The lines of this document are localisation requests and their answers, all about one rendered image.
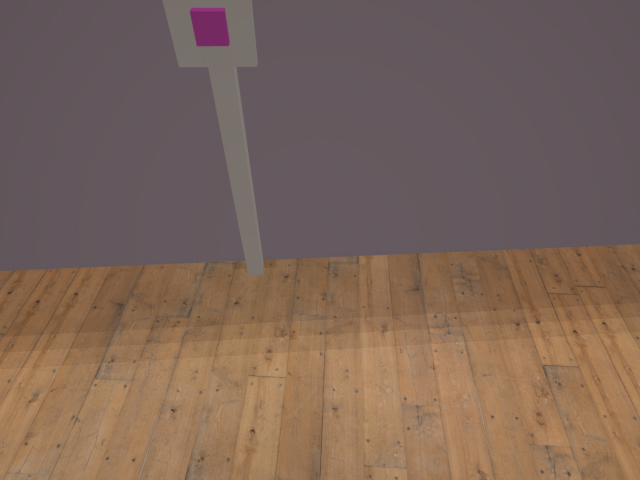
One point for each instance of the panel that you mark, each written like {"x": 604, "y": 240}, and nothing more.
{"x": 222, "y": 63}

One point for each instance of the button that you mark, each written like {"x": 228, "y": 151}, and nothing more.
{"x": 210, "y": 26}

